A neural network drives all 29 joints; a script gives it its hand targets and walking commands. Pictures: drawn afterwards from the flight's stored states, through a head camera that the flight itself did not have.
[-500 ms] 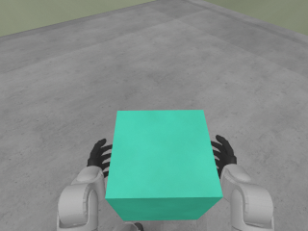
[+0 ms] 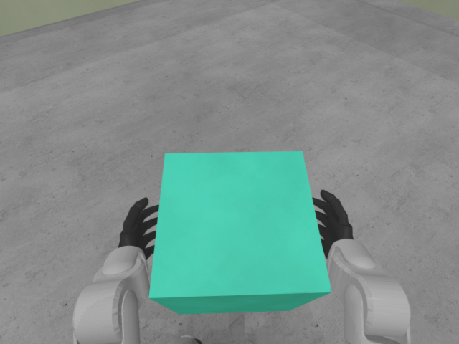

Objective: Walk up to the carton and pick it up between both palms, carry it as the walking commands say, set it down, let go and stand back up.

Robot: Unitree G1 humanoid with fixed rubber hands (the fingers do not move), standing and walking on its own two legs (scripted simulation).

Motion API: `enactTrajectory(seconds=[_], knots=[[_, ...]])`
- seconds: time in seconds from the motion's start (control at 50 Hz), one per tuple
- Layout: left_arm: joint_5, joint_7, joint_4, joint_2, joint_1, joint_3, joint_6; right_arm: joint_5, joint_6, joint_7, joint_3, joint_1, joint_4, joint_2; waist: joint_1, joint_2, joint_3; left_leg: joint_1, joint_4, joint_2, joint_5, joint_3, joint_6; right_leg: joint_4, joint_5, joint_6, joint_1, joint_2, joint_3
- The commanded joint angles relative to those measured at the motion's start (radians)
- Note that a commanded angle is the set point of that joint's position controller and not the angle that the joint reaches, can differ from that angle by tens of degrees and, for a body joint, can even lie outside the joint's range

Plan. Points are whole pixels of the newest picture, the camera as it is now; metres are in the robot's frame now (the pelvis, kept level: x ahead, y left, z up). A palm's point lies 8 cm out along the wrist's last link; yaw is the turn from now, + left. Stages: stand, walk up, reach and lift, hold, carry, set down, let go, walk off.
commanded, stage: carry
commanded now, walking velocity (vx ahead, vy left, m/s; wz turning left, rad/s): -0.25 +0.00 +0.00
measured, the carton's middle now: (234, 241) +0.27 +0.02 +0.03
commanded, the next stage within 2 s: none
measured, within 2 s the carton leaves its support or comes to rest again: neither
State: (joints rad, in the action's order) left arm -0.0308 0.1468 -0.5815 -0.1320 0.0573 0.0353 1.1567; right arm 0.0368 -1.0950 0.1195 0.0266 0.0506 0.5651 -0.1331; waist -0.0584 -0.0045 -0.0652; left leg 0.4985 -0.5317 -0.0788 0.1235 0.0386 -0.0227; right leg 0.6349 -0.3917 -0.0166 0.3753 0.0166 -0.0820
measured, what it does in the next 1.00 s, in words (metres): walks backwards: right foot, then left foot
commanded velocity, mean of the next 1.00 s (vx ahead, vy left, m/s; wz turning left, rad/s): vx -0.25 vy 0.00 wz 0.00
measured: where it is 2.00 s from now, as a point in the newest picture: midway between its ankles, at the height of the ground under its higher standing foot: outside the picture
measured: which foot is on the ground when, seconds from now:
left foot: down 0.00-0.02, up 0.04-0.38, down 0.40-0.72, up 0.74-1.00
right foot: up 0.00-0.00, down 0.02-0.40, up 0.42-0.70, down 0.72-1.00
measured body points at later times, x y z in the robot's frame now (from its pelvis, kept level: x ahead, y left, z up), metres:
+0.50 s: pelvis -0.17 +0.01 +0.01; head -0.16 +0.04 +0.46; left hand +0.05 +0.19 +0.05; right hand +0.09 -0.11 +0.07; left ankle -0.21 +0.14 -0.73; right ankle -0.10 -0.11 -0.67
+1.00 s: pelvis -0.34 +0.01 +0.00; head -0.33 +0.01 +0.45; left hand -0.09 +0.15 +0.08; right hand -0.09 -0.15 +0.10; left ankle -0.37 +0.14 -0.69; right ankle -0.27 -0.12 -0.73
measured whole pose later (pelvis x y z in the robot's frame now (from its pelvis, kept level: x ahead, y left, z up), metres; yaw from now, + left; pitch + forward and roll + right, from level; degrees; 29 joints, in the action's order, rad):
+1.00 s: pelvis -0.34 +0.01 +0.00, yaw +0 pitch +4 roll +2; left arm -0.06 0.13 -0.57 -0.13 0.07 0.03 1.13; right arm 0.00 -1.14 0.14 0.05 -0.01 0.55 -0.13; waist 0.06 0.04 -0.07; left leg 0.43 -0.84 -0.03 0.44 0.07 -0.04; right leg 0.54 -0.15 -0.02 0.46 0.09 -0.02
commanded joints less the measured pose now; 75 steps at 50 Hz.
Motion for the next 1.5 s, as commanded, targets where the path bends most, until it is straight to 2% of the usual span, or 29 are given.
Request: enactTrajectory(seconds=[0.0,0.02,0.04,0.1,0.26,0.32,0.34,0.38,0.4,0.44,0.5,0.64,0.66,0.7,0.72,0.78,0.84,0.98,1.0,1.04,1.08,1.16,1.28,1.34,1.36,1.38,1.4,1.42,1.48], knots=[[0.301,-0.157,-0.092,-0.709,-0.381,-0.658,-0.018,-0.186,-0.040,-0.077,-0.593,-0.244,0.052,-0.738,0.056,0.314,-0.207,0.081,-0.253,0.004,0.352,0.038,-0.025,-0.358,0.382,0.135,-0.210,0.381,0.465],[0.293,-0.161,-0.071,-0.709,-0.353,-0.639,-0.012,-0.211,-0.045,-0.078,-0.605,-0.308,0.070,-0.733,0.057,0.314,-0.156,0.063,-0.502,-0.012,0.479,0.002,-0.027,-0.346,0.498,0.207,-0.085,0.458,0.431],[0.289,-0.163,-0.041,-0.734,-0.347,-0.640,-0.008,-0.220,-0.046,-0.082,-0.617,-0.336,0.072,-0.743,0.058,0.255,-0.119,0.029,-0.612,0.002,0.458,-0.038,-0.018,-0.346,0.504,0.220,0.017,0.410,0.344],[0.282,-0.167,-0.115,-0.772,-0.444,-0.616,-0.031,-0.293,-0.034,-0.101,-0.689,-0.474,0.091,-0.852,0.061,0.163,-0.085,0.027,-0.742,0.052,0.291,-0.053,-0.014,-0.357,0.157,0.161,0.098,0.283,0.191],[0.187,-0.116,-0.040,-0.680,-0.241,-0.525,-0.022,-0.299,-0.061,-0.087,-0.672,-0.346,0.035,-0.785,0.048,0.227,-0.282,-0.057,-0.269,0.080,0.401,0.042,-0.037,-0.233,0.552,0.149,-0.262,0.273,0.229],[0.202,-0.113,-0.060,-0.673,-0.264,-0.556,-0.018,-0.288,-0.066,-0.093,-0.656,-0.325,0.008,-0.790,0.061,0.221,-0.291,-0.212,0.066,0.089,0.237,0.052,-0.027,-0.209,0.515,0.114,-0.229,0.256,0.234],[0.213,-0.113,-0.063,-0.678,-0.309,-0.574,-0.015,-0.275,-0.068,-0.091,-0.637,-0.322,-0.016,-0.792,0.061,0.172,-0.271,-0.262,0.139,0.047,0.194,-0.008,-0.015,-0.181,0.446,0.085,-0.168,0.232,0.230],[0.244,-0.125,-0.097,-0.715,-0.379,-0.610,-0.022,-0.268,-0.054,-0.097,-0.618,-0.358,-0.008,-0.799,0.058,-0.198,-0.228,-0.334,0.210,-0.275,-0.118,-0.372,0.110,0.064,0.053,-0.015,0.109,0.069,0.084],[0.247,-0.129,-0.093,-0.731,-0.379,-0.622,-0.024,-0.263,-0.048,-0.104,-0.616,-0.336,0.010,-0.801,0.075,-0.244,-0.141,-0.282,0.231,-0.368,-0.329,-0.375,0.184,0.276,-0.145,-0.018,0.209,0.023,0.017],[0.283,-0.144,-0.089,-0.815,-0.442,-0.667,-0.033,-0.272,-0.033,-0.116,-0.625,-0.395,0.047,-0.850,0.077,-0.142,-0.140,-0.167,0.179,-0.309,-0.371,-0.190,0.226,0.564,-0.101,-0.007,0.171,0.012,0.088],[0.352,-0.150,-0.168,-0.875,-0.574,-0.738,-0.052,-0.250,-0.002,-0.121,-0.583,-0.393,0.054,-0.858,0.059,-0.193,-0.097,-0.207,0.106,-0.159,-0.400,-0.015,0.135,0.568,-0.016,0.000,0.238,-0.007,0.091],[0.314,-0.138,-0.110,-0.731,-0.331,-0.678,-0.009,-0.188,-0.034,-0.069,-0.566,-0.175,0.014,-0.744,0.052,-0.208,-0.321,-0.451,-0.067,-0.185,-0.711,-0.129,0.156,-0.180,0.088,-0.001,-0.006,-0.020,0.002],[0.288,-0.138,-0.052,-0.708,-0.271,-0.640,0.001,-0.190,-0.040,-0.064,-0.574,-0.185,0.006,-0.727,0.048,-0.145,-0.376,-0.401,-0.111,-0.146,-0.614,-0.092,0.103,-0.267,0.316,0.009,-0.155,0.059,0.057],[0.273,-0.147,-0.042,-0.698,-0.289,-0.614,-0.003,-0.216,-0.046,-0.075,-0.603,-0.263,0.061,-0.739,0.052,0.263,-0.346,-0.006,-0.239,-0.040,0.080,-0.021,-0.004,-0.134,1.171,0.101,-0.451,0.325,0.306],[0.274,-0.153,-0.040,-0.720,-0.295,-0.612,-0.012,-0.236,-0.043,-0.080,-0.619,-0.320,0.086,-0.755,0.053,0.338,-0.341,0.027,-0.383,-0.023,0.481,0.016,-0.013,-0.118,1.347,0.175,-0.420,0.406,0.308],[0.282,-0.162,-0.071,-0.784,-0.355,-0.604,-0.031,-0.297,-0.033,-0.095,-0.697,-0.447,0.122,-0.836,0.052,0.285,-0.209,0.047,-0.551,0.003,0.408,0.003,-0.020,-0.205,0.884,0.210,-0.170,0.355,0.195],[0.232,-0.148,-0.104,-0.799,-0.371,-0.562,-0.052,-0.362,-0.032,-0.120,-0.749,-0.538,0.137,-0.893,0.059,0.215,-0.121,-0.028,-0.581,0.042,0.332,-0.001,-0.019,-0.276,0.433,0.148,0.021,0.257,0.138],[0.189,-0.105,-0.037,-0.653,-0.274,-0.560,-0.014,-0.281,-0.069,-0.103,-0.646,-0.311,-0.026,-0.751,0.064,0.174,-0.247,-0.207,0.001,0.078,0.211,0.069,-0.016,-0.208,0.360,0.108,-0.105,0.238,0.219],[0.200,-0.106,-0.062,-0.666,-0.316,-0.583,-0.013,-0.282,-0.071,-0.105,-0.638,-0.333,-0.016,-0.765,0.061,0.142,-0.245,-0.247,0.110,0.044,0.177,0.016,-0.011,-0.159,0.356,0.080,-0.087,0.219,0.202],[0.212,-0.108,-0.064,-0.658,-0.371,-0.604,-0.003,-0.251,-0.072,-0.101,-0.593,-0.308,-0.062,-0.736,0.061,-0.261,-0.177,-0.343,0.220,-0.334,-0.287,-0.447,0.133,0.175,-0.060,-0.017,0.223,0.032,0.048],[0.253,-0.122,-0.034,-0.752,-0.412,-0.644,-0.008,-0.259,-0.054,-0.115,-0.594,-0.353,-0.018,-0.780,0.073,-0.178,-0.163,-0.186,0.190,-0.338,-0.368,-0.236,0.211,0.510,-0.183,-0.016,0.155,0.017,0.100],[0.360,-0.146,-0.151,-0.883,-0.619,-0.738,-0.034,-0.246,-0.010,-0.124,-0.558,-0.397,0.035,-0.856,0.061,-0.177,-0.066,-0.082,0.226,-0.144,0.078,-0.043,0.105,0.610,0.014,0.003,0.220,-0.002,0.101],[0.319,-0.129,-0.078,-0.741,-0.420,-0.686,-0.003,-0.200,-0.034,-0.076,-0.553,-0.248,-0.005,-0.751,0.066,-0.227,-0.248,-0.294,0.193,-0.191,0.055,-0.170,0.156,0.120,-0.095,-0.001,0.073,-0.011,0.034],[0.276,-0.135,-0.018,-0.717,-0.349,-0.631,0.008,-0.222,-0.047,-0.072,-0.590,-0.290,0.017,-0.727,0.046,-0.134,-0.311,-0.310,0.130,-0.162,0.005,-0.181,0.113,-0.295,-0.001,0.003,-0.154,-0.024,0.022],[0.266,-0.138,-0.001,-0.715,-0.328,-0.610,0.007,-0.225,-0.046,-0.074,-0.597,-0.301,0.018,-0.722,0.040,-0.067,-0.329,-0.223,0.090,-0.142,-0.004,-0.155,0.061,-0.313,0.035,0.014,-0.266,0.074,0.122],[0.267,-0.142,-0.014,-0.713,-0.365,-0.602,-0.002,-0.236,-0.048,-0.080,-0.611,-0.340,0.019,-0.752,0.047,0.150,-0.324,-0.071,-0.019,-0.071,0.073,-0.080,0.005,-0.298,0.222,0.046,-0.373,0.236,0.320],[0.259,-0.145,-0.013,-0.731,-0.361,-0.603,-0.010,-0.251,-0.050,-0.090,-0.621,-0.380,0.045,-0.757,0.053,0.274,-0.255,0.014,-0.050,-0.038,0.219,-0.021,-0.030,-0.287,0.366,0.078,-0.334,0.333,0.373],[0.266,-0.148,-0.013,-0.769,-0.367,-0.613,-0.017,-0.268,-0.047,-0.095,-0.637,-0.411,0.058,-0.783,0.059,0.266,-0.242,-0.023,-0.089,-0.056,0.235,0.010,-0.032,-0.272,0.461,0.098,-0.258,0.380,0.303],[0.244,-0.151,-0.020,-0.808,-0.401,-0.592,-0.036,-0.316,-0.042,-0.117,-0.700,-0.516,0.073,-0.844,0.071,0.137,-0.084,-0.156,-0.088,-0.026,0.087,0.037,-0.020,-0.288,0.141,0.052,0.046,0.196,0.123]])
